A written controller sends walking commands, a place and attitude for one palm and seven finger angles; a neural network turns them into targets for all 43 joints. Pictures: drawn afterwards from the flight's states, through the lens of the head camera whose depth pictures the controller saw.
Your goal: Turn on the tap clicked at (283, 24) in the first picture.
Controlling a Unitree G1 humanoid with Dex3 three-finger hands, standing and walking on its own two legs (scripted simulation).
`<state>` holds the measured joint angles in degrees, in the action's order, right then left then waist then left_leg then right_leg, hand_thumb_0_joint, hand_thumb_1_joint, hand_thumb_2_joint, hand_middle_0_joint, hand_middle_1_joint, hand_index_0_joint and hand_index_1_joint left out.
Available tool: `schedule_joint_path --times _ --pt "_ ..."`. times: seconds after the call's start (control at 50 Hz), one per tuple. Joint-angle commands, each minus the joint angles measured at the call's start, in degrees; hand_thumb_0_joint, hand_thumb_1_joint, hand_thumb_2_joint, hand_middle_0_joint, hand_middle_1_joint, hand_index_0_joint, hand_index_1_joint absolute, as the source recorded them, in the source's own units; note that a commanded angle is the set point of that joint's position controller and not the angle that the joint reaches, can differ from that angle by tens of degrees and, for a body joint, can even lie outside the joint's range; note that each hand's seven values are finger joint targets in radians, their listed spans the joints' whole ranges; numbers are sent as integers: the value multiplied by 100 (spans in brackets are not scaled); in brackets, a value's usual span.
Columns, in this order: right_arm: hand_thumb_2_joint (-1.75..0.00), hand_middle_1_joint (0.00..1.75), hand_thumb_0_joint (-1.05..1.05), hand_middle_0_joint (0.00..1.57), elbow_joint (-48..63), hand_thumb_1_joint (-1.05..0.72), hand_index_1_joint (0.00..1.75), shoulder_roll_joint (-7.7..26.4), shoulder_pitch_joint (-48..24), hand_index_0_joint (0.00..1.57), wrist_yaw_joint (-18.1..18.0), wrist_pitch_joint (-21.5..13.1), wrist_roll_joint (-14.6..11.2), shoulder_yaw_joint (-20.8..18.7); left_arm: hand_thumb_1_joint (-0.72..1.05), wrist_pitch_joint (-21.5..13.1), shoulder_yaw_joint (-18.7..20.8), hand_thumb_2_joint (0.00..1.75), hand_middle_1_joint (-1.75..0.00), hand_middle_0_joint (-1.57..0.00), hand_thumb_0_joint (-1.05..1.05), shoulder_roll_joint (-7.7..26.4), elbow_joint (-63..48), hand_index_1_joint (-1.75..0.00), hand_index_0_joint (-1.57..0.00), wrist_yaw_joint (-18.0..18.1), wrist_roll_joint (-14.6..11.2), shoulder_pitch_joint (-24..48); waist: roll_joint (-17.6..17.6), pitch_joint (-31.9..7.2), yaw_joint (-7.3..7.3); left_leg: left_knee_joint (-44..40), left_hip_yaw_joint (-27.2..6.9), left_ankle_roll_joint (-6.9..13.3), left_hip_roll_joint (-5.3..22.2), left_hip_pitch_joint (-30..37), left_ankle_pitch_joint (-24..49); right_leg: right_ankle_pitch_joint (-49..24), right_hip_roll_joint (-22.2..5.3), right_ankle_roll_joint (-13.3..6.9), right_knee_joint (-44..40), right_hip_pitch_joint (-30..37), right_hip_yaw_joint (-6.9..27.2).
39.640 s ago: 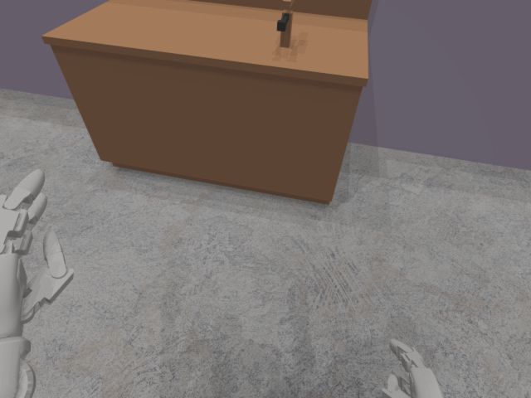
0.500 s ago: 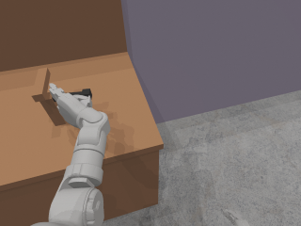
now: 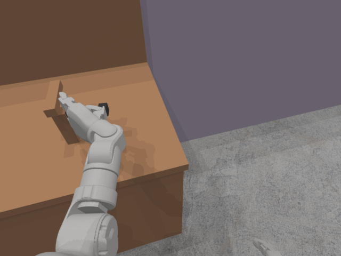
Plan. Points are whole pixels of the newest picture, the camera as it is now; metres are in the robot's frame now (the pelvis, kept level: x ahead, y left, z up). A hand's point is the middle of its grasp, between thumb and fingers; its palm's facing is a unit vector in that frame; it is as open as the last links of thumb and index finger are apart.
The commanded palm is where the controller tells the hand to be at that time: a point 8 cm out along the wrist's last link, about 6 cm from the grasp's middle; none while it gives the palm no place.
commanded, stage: lift the hand up off the lever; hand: left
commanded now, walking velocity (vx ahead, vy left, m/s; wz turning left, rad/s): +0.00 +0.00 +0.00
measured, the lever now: (103, 109) +0.49 +0.23 +0.09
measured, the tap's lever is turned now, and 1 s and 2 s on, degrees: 81 81 81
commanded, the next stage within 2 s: draw the hand back beside the body in 0.66 s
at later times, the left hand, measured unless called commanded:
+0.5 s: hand (101, 106) +0.41 +0.19 +0.17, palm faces +0.78 -0.63 -0.06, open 7.8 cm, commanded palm +0.36 +0.21 +0.17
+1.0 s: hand (109, 117) +0.37 +0.16 +0.17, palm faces +0.40 -0.91 -0.05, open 7.8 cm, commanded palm +0.31 +0.22 +0.17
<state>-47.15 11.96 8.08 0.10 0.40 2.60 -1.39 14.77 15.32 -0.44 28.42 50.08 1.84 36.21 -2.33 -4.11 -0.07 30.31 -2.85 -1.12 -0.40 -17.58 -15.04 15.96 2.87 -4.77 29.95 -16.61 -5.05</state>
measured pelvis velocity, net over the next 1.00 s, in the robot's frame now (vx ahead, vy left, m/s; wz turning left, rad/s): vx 0.00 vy -0.01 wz -0.05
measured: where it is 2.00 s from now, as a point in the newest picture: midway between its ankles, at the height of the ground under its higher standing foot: outside the picture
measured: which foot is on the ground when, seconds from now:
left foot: down 0.00-1.00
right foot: down 0.00-1.00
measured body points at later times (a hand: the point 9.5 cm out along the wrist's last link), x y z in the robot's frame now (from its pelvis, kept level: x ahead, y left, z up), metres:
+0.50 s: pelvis +0.01 +0.00 +0.00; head +0.00 -0.02 +0.45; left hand +0.37 +0.22 +0.17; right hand +0.18 -0.22 -0.11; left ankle +0.01 +0.13 -0.73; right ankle +0.00 -0.06 -0.73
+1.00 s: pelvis +0.00 -0.01 +0.01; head -0.03 -0.03 +0.46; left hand +0.34 +0.21 +0.17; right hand +0.17 -0.25 -0.10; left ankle +0.01 +0.13 -0.73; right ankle +0.00 -0.06 -0.73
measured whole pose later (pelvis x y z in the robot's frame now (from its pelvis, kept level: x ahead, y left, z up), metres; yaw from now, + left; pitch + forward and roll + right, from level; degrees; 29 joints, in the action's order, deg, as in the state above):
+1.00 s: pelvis +0.00 -0.01 +0.01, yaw -3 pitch -4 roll +1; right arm -41.1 12.8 6.8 -4.9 6.3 -1.8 1.4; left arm 19.1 9.6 7.5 6.5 20.2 -5.9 17.5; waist -2.7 -1.0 -0.7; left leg 22.5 -0.4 -1.2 0.9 -5.8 -12.9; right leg 13.4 4.2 -5.2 23.3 -6.2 -2.5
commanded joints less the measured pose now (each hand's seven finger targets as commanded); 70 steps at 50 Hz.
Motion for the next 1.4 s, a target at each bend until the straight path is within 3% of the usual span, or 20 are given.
schedule_joint_path --times 0.0,0.12,0.14,0.16,0.24,0.4,0.44,0.46,0.74,0.76,0.78,0.86,0.94,0.96,0.98,1.04,1.06,1.2,1.28,1.38 --pt "-90 30 0 20 817 -90 30 584 -682 20 -46 -232 -30 -178 90 -266 -106 90 -15 -15 0 888 -1200 -15 -15 41 199 2606 555 -1565 -51 -231 273 161 -46 374 1240 -1370 -411 390 -559 842 290" --pt "-90 30 0 20 878 -90 30 569 -766 20 -18 -206 -44 -158 90 -148 -295 90 -15 -15 0 709 -1459 -15 -15 -9 185 2569 435 -1558 -75 -262 306 153 -34 507 1426 -1604 -415 386 -565 903 294" --pt "-90 30 0 20 829 -90 30 598 -743 20 -41 -183 -53 -185 90 -142 -56 90 -15 -15 0 1007 -1429 -15 -15 -17 183 2506 441 -1542 -120 -299 269 135 -22 535 1407 -1449 -377 360 -602 930 277" --pt "-90 30 0 20 872 -90 30 567 -792 20 -27 -197 -56 -152 90 -110 -300 90 -15 -15 0 713 -1455 -15 -15 -37 172 2550 433 -1434 -89 -310 289 143 -22 515 1388 -1447 -395 366 -614 875 280" --pt "-90 30 0 20 880 -90 30 592 -805 20 -51 -180 -50 -179 90 -76 -199 90 -15 -15 0 887 -1740 -15 -15 -70 154 2422 393 -1639 -163 -320 271 107 -29 652 1665 -1759 -371 344 -550 1086 256" --pt "-90 30 0 20 878 -90 30 547 -956 20 -41 -222 -96 -154 90 120 -608 90 -15 -15 0 464 -2047 -15 -15 -121 71 2568 338 -1550 -119 -361 261 56 -16 896 1860 -1847 -381 325 -596 1061 222" --pt "-90 30 0 20 828 -90 30 580 -966 20 -50 -169 -94 -165 90 195 -396 90 -15 -15 0 713 -1941 -15 -15 -118 70 2365 319 -1545 -202 -403 247 16 -18 876 1861 -1762 -355 311 -617 1122 200" --pt "-90 30 0 20 861 -90 30 547 -996 20 -33 -180 -100 -137 90 207 -608 90 -15 -15 0 449 -1998 -15 -15 -119 73 2476 338 -1510 -155 -392 257 19 -15 896 1915 -1838 -380 312 -609 1094 202" --pt "-90 30 0 20 878 -90 30 537 -1118 20 -49 -66 -156 -97 90 269 -265 90 -15 -15 0 822 -1990 -15 -15 -137 81 2209 570 -1452 -236 -471 278 112 -32 735 1683 -2028 -471 411 -719 1338 313" --pt "-90 30 0 20 978 -90 30 700 -830 20 -159 128 -126 -111 90 198 -1418 90 -15 -15 0 568 -2618 -15 -15 -1112 388 1816 758 -1337 123 -488 357 264 -60 1009 1854 -2565 -407 365 -517 1362 484" --pt "-90 30 0 20 1152 -90 30 677 -787 20 -270 167 -222 -148 90 135 -889 90 -16 -15 0 1082 -2822 -16 -15 -1515 252 1637 671 -1497 -1 -490 359 333 -73 1109 1938 -2884 -413 374 -565 1528 525" --pt "-90 30 0 20 1457 -90 30 593 -865 20 -550 335 -419 61 90 2 -759 90 -17 -16 0 1433 -3185 -17 -16 -2917 -370 472 568 -1149 -164 -729 315 362 -75 1222 1678 -2911 -386 431 -784 1781 643" --pt "-90 30 0 20 1589 -90 30 533 -1258 20 -633 304 -547 154 90 290 247 90 -18 -16 0 2028 -3607 -18 -16 -2814 -807 -280 376 -869 -516 -915 340 305 -89 1048 1280 -2174 -413 479 -1127 1912 771" --pt "-90 30 0 20 1489 -90 30 692 -830 20 -456 267 -335 57 90 -248 -76 90 -18 -16 0 2797 -3251 -18 -16 -3390 -665 -1039 472 -309 -67 -1028 304 307 63 957 1023 -2367 -532 601 -1078 1694 783" --pt "-90 30 0 20 1640 -90 30 646 -883 20 -365 210 -397 44 90 -584 102 90 -19 -16 0 2866 -3276 -19 -16 -3626 -751 -1295 412 -365 -249 -1052 325 324 20 846 955 -2174 -494 568 -1084 1768 787" --pt "-90 30 0 20 1815 -90 30 625 -942 20 -298 -63 -407 -8 90 -1442 -172 90 -19 -16 0 2982 -4475 -19 -16 -3959 -725 -994 -488 -455 -181 -1084 388 342 -28 1289 890 -1618 -447 452 -1308 1617 846" --pt "-90 30 0 20 1857 -90 30 627 -880 20 -285 -174 -378 -2 90 -1636 -358 90 -20 -17 0 2839 -4643 -20 -17 -4000 -698 -973 -422 -441 -113 -1096 372 359 -42 1417 892 -1470 -403 426 -1342 1525 808" --pt "-90 30 0 20 1683 -90 30 735 -799 20 -331 -419 -378 -78 90 -2189 -545 90 -22 -17 0 2667 -4008 -22 -17 -4139 -683 -1608 555 73 -41 -1209 373 438 -50 1501 360 -380 -369 464 -1793 1123 827" --pt "-90 30 0 20 1670 -90 30 733 -800 20 -303 -394 -376 -74 90 -2356 -329 90 -23 -18 0 2808 -4132 -23 -18 -4176 -661 -2094 49 -149 -141 -1331 297 390 -52 1556 433 -452 -343 375 -1734 1378 720" --pt "-90 30 0 20 1802 -90 30 702 -749 20 -273 -386 -329 -64 90 -2479 30 90 -25 -18 0 2980 -4634 -25 -18 -4242 -680 -2828 61 -280 -238 -1346 272 359 -18 1572 906 -1126 -290 328 -1572 1661 625"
